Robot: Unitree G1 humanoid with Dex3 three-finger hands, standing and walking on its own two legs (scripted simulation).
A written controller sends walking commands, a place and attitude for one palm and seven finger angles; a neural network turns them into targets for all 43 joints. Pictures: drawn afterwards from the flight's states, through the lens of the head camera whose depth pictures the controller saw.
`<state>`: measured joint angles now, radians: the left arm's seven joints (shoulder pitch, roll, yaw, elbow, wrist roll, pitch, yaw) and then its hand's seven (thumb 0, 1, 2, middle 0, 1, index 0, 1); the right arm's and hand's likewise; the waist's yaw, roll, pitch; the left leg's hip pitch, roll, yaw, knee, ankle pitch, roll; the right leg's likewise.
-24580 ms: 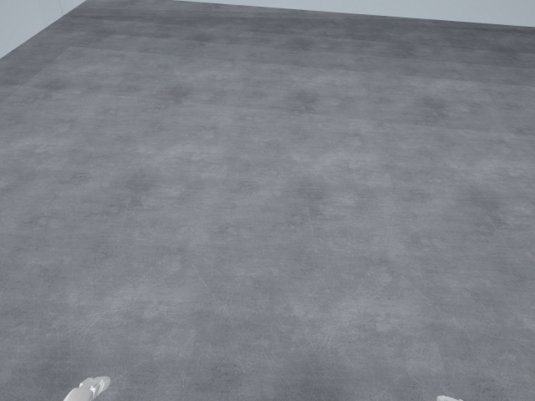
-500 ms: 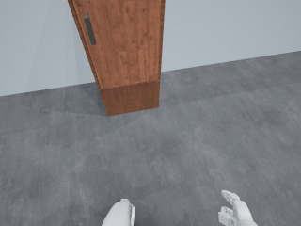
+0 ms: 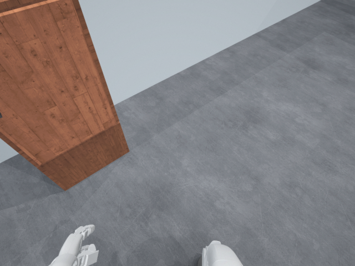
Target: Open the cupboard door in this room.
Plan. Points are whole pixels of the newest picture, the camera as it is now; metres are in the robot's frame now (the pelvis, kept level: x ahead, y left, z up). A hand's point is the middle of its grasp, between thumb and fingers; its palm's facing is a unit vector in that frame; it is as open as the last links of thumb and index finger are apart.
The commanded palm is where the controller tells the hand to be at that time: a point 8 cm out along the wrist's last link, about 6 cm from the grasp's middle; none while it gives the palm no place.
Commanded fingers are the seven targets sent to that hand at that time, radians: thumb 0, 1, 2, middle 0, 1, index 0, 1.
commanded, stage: turn to face it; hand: left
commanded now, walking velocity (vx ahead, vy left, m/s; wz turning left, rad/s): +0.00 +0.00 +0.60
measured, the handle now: out of the picture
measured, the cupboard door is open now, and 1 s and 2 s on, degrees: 0 0 0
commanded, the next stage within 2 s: take the last steps up to it in 1.14 s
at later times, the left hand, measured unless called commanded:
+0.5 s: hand out of the picture +0.09 +0.24 -0.19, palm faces +0.27 -0.94 -0.22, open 7.3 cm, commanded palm none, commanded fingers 0.00 0.90 0.90 -0.20 -0.30 -0.20 -0.30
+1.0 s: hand out of the picture +0.05 +0.20 -0.15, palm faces +0.46 -0.85 -0.27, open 7.4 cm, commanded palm none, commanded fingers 0.00 0.90 0.90 -0.20 -0.30 -0.20 -0.30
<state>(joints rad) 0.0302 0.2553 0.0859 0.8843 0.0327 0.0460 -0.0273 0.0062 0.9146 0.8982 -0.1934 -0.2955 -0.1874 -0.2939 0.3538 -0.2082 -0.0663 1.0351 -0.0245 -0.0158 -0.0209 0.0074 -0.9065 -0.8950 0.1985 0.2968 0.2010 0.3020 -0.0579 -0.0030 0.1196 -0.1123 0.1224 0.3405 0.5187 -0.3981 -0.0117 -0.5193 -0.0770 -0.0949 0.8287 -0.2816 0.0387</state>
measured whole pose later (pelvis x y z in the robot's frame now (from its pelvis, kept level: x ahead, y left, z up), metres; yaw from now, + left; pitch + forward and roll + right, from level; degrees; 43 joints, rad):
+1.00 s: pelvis +0.04 -0.04 +0.00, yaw +28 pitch +0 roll +0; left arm 0.12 0.21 0.04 0.92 0.01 0.03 0.01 0.01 0.91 0.90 -0.20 -0.30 -0.19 -0.29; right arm 0.21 -0.21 -0.08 0.94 -0.02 0.05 0.01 0.01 -0.90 -0.89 0.20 0.30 0.21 0.30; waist -0.03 0.03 0.07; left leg -0.37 -0.06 -0.12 0.50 -0.13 0.00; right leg -0.30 -0.03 -0.01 0.62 -0.37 0.07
